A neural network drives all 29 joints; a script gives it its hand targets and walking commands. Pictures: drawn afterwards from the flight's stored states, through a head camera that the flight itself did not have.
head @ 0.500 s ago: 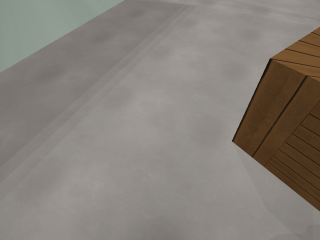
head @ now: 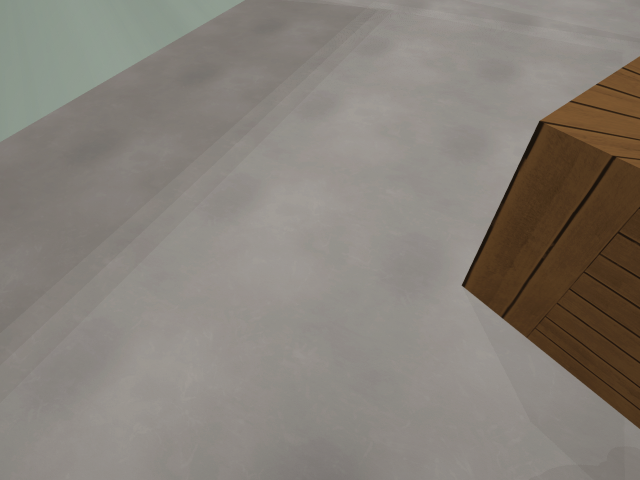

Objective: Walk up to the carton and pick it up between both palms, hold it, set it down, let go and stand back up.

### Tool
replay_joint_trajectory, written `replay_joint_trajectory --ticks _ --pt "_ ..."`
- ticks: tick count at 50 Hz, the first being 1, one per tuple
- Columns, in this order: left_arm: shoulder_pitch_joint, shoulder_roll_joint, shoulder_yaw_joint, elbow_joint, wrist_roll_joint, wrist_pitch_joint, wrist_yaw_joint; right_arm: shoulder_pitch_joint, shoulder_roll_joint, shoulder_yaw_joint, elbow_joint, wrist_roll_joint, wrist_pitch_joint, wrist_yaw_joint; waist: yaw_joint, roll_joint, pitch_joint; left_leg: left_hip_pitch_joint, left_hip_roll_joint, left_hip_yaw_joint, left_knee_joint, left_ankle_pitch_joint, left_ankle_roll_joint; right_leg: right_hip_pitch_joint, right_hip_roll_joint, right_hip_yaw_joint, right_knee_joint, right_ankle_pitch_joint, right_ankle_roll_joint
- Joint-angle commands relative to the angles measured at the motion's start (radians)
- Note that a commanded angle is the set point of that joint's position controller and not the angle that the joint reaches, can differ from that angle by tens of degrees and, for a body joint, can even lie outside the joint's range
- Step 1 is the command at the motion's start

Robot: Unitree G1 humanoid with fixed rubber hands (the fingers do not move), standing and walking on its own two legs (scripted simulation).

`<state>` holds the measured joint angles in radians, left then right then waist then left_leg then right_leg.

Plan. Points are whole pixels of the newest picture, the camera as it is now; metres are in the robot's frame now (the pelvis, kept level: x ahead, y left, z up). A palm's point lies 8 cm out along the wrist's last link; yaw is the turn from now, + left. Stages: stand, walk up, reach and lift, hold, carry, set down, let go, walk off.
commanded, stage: stand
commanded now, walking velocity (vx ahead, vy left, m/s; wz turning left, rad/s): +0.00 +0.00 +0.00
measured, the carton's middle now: out of the picture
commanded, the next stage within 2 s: walk up in 0.68 s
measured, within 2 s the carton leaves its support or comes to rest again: neither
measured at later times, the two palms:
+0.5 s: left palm out of the picture -0.04 +0.19 -0.15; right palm out of the picture -0.03 -0.20 -0.15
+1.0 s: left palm out of the picture -0.04 +0.19 -0.16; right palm out of the picture -0.04 -0.22 -0.16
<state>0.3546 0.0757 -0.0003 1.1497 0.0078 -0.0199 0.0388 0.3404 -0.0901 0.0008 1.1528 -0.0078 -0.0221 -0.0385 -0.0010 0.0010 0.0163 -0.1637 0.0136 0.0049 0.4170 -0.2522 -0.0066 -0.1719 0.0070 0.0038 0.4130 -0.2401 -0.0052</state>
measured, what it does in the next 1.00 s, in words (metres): stands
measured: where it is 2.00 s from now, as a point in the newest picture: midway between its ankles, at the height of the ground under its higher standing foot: outside the picture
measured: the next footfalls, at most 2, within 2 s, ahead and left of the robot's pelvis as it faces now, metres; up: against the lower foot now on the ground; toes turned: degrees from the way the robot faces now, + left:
right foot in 1.38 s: -0.02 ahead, -0.17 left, +0.00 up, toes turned -22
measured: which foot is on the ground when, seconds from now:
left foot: down 0.00-1.00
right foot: down 0.00-1.00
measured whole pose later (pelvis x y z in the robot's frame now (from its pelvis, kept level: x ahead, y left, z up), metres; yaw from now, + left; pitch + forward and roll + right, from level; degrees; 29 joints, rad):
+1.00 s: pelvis -0.02 -0.01 -0.01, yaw -4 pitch +0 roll +1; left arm 0.33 0.09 0.05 1.09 0.00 0.02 0.03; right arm 0.30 -0.13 -0.01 1.10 0.00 -0.01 -0.07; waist 0.01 0.00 0.06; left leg -0.23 0.04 0.06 0.55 -0.31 -0.02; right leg -0.28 0.03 0.05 0.58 -0.29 -0.02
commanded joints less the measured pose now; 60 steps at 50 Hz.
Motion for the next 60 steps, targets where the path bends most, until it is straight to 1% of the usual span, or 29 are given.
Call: replay_joint_trajectory --ticks 1,3,4,5,8,12,15,20,23,24,29,30,34,35,38,40,41,43,44,46,49,50,52,54,55,56,57,59,60 --pt "0.126 0.102 0.016 -0.011 -0.003 -0.017 0.013 0.099 -0.085 -0.009 0.014 0.006 0.001 -0.011 0.015 0.028 0.057 -0.031 0.074 -0.064 -0.074 0.182 0.027 0.020 -0.092 0.068 -0.058 0.189 -0.035" --pt "0.081 0.063 0.013 -0.005 -0.001 -0.014 0.007 0.119 -0.101 -0.017 0.000 0.009 -0.008 -0.010 -0.010 -0.042 0.052 -0.016 0.075 -0.063 -0.067 0.209 0.032 -0.003 -0.079 0.062 -0.054 0.186 -0.027" --pt "0.125 0.081 0.015 0.004 0.002 -0.013 0.009 0.089 -0.099 -0.017 0.005 0.006 -0.010 -0.008 0.019 -0.018 0.033 0.015 0.079 -0.068 -0.066 0.233 0.037 -0.005 -0.087 0.058 -0.039 0.195 -0.027" --pt "0.101 0.108 0.022 0.002 0.000 -0.011 0.007 0.100 -0.053 -0.005 0.000 0.006 -0.015 0.000 -0.007 -0.033 0.068 0.006 0.075 -0.054 -0.066 0.225 0.033 -0.013 -0.082 0.061 -0.042 0.206 -0.024" --pt "0.092 0.059 0.008 -0.005 -0.002 -0.007 0.006 0.084 -0.070 -0.011 -0.002 -0.006 -0.005 -0.011 0.023 0.026 0.062 -0.043 0.078 -0.054 -0.063 0.209 0.032 0.031 -0.097 0.065 -0.043 0.227 -0.030" --pt "0.073 0.093 0.019 -0.010 0.002 -0.007 0.003 0.113 -0.090 -0.009 0.005 0.000 0.004 -0.013 -0.001 -0.028 0.085 -0.036 0.070 -0.073 -0.091 0.154 0.034 -0.004 -0.084 0.066 -0.055 0.150 -0.023" --pt "0.126 0.089 0.018 0.004 -0.008 0.003 0.009 0.095 -0.047 -0.005 0.002 0.005 0.002 -0.007 0.011 0.036 0.078 0.011 0.074 -0.059 -0.084 0.142 0.037 -0.037 -0.088 0.074 -0.050 0.150 -0.029" --pt "0.092 0.088 0.013 0.007 -0.004 0.002 0.012 0.093 -0.093 -0.016 -0.008 0.006 -0.002 -0.006 0.012 -0.027 0.084 -0.025 0.062 -0.062 -0.097 0.151 0.028 -0.003 -0.084 0.069 -0.070 0.136 -0.031" --pt "0.091 0.106 0.021 0.002 0.008 0.000 0.001 0.078 -0.103 -0.021 -0.011 -0.006 0.001 -0.008 0.005 0.018 0.059 0.019 0.074 -0.046 -0.071 0.170 0.030 -0.023 -0.079 0.066 -0.075 0.140 -0.024" --pt "0.075 0.113 0.021 0.000 -0.007 -0.009 0.004 0.096 -0.096 -0.019 -0.006 0.005 0.000 -0.006 -0.001 -0.047 0.047 0.026 0.071 -0.053 -0.066 0.164 0.026 -0.013 -0.079 0.065 -0.063 0.163 -0.021" --pt "0.073 0.108 0.026 -0.012 -0.001 -0.013 -0.001 0.074 -0.074 -0.015 0.003 -0.001 0.009 -0.011 0.007 0.037 0.094 0.007 0.066 -0.055 -0.070 0.115 0.027 -0.045 -0.071 0.061 -0.084 0.121 -0.016" --pt "0.081 0.055 0.004 0.004 0.001 -0.010 0.005 0.107 -0.064 -0.012 0.012 0.002 0.010 -0.010 -0.023 -0.001 0.096 0.011 0.074 -0.042 -0.069 0.125 0.025 -0.052 -0.084 0.088 -0.089 0.147 -0.018" --pt "0.106 0.080 0.014 0.014 -0.006 -0.005 0.011 0.078 -0.056 -0.006 -0.008 0.002 -0.003 -0.003 0.002 -0.041 0.055 -0.017 0.078 -0.062 -0.067 0.167 0.031 0.018 -0.081 0.069 -0.074 0.190 -0.027" --pt "0.115 0.052 0.002 0.010 0.000 -0.012 0.010 0.030 -0.082 -0.007 -0.009 0.004 -0.004 -0.003 0.026 0.018 0.051 -0.028 0.075 -0.049 -0.069 0.166 0.025 0.044 -0.099 0.084 -0.068 0.215 -0.039" --pt "0.099 0.079 0.015 0.008 -0.002 -0.006 0.004 0.099 -0.080 -0.009 0.013 0.002 0.007 -0.006 -0.004 -0.040 0.082 -0.060 0.073 -0.047 -0.056 0.156 0.014 0.061 -0.086 0.064 -0.075 0.211 -0.027" --pt "0.100 0.121 0.027 -0.007 0.000 -0.009 -0.002 0.086 -0.053 0.001 0.026 0.005 0.005 -0.006 0.008 0.040 0.079 -0.001 0.072 -0.040 -0.059 0.124 0.018 -0.012 -0.094 0.096 -0.093 0.159 -0.043" --pt "0.136 0.100 0.019 0.009 0.000 -0.010 0.003 0.105 -0.087 -0.004 0.030 0.007 0.007 -0.009 0.018 -0.009 0.092 -0.006 0.072 -0.045 -0.071 0.126 0.006 -0.014 -0.087 0.084 -0.079 0.160 -0.035" --pt "0.075 0.082 0.013 -0.015 -0.004 -0.012 0.003 0.077 -0.112 -0.020 0.009 0.006 0.005 -0.007 0.004 0.019 0.118 -0.051 0.067 -0.059 -0.076 0.146 0.019 -0.003 -0.090 0.079 -0.078 0.160 -0.034" --pt "-0.005 0.169 0.069 -0.052 -0.023 0.014 0.010 0.046 -0.187 -0.034 -0.053 -0.003 0.003 -0.021 -0.035 -0.024 0.115 -0.066 0.130 -0.051 0.015 0.216 0.018 -0.104 -0.067 0.064 0.070 0.223 -0.040" --pt "-0.018 0.160 0.085 -0.117 0.002 0.036 -0.009 0.044 -0.204 -0.046 -0.074 0.012 0.012 -0.046 -0.015 0.048 0.154 -0.055 0.117 0.028 0.072 -0.031 0.005 -0.270 -0.118 0.198 0.091 0.053 -0.043" --pt "-0.038 0.196 0.115 -0.164 0.005 0.049 -0.016 0.076 -0.143 -0.038 -0.094 0.013 0.031 -0.051 0.001 0.009 0.080 -0.157 0.136 -0.018 0.123 -0.188 0.017 -0.239 -0.139 0.228 0.106 -0.118 -0.086" --pt "-0.033 0.195 0.122 -0.162 0.005 0.056 -0.015 0.071 -0.177 -0.044 -0.117 0.003 0.026 -0.046 -0.002 -0.057 0.078 -0.161 0.131 -0.006 0.155 -0.186 0.021 -0.262 -0.129 0.231 0.108 -0.107 -0.082" --pt "-0.048 0.166 0.107 -0.180 0.016 0.056 -0.016 0.035 -0.166 -0.047 -0.147 0.004 0.020 -0.048 -0.007 -0.098 0.033 -0.117 0.139 -0.015 0.180 -0.133 0.018 -0.294 -0.134 0.264 0.140 0.074 -0.098" --pt "-0.103 0.167 0.092 -0.210 0.012 0.054 -0.013 0.059 -0.182 -0.051 -0.161 0.011 0.014 -0.048 -0.037 -0.009 -0.014 -0.053 0.200 -0.053 0.102 -0.090 0.041 -0.329 -0.114 0.212 0.235 0.144 -0.068" --pt "-0.144 0.163 0.095 -0.240 0.014 0.053 -0.011 0.057 -0.216 -0.050 -0.163 0.002 0.009 -0.047 -0.052 0.047 -0.028 0.013 0.264 -0.104 0.045 0.033 0.083 -0.384 -0.058 0.116 0.333 0.113 -0.033" --pt "-0.144 0.148 0.093 -0.257 0.022 0.055 -0.008 0.085 -0.263 -0.064 -0.162 -0.007 -0.001 -0.044 -0.072 0.191 -0.053 0.058 0.399 -0.189 -0.048 0.205 0.151 -0.432 0.006 -0.006 0.525 -0.175 0.002" --pt "-0.164 0.146 0.091 -0.244 0.034 0.056 -0.014 0.062 -0.251 -0.072 -0.169 -0.011 -0.011 -0.043 -0.051 0.176 -0.045 0.113 0.469 -0.254 -0.072 0.377 0.209 -0.503 -0.018 -0.055 0.651 -0.376 0.022" --pt "-0.177 0.164 0.086 -0.268 0.049 0.055 -0.029 0.037 -0.290 -0.095 -0.190 -0.029 0.001 -0.043 -0.043 0.148 -0.041 0.069 0.509 -0.229 -0.077 0.368 0.219 -0.506 -0.079 -0.040 0.694 -0.366 0.055" --pt "-0.197 0.154 0.073 -0.268 0.039 0.055 -0.038 0.042 -0.273 -0.100 -0.188 -0.030 -0.002 -0.049 -0.031 0.145 -0.013 0.025 0.448 -0.145 -0.047 0.360 0.178 -0.465 -0.125 -0.015 0.628 -0.332 0.045"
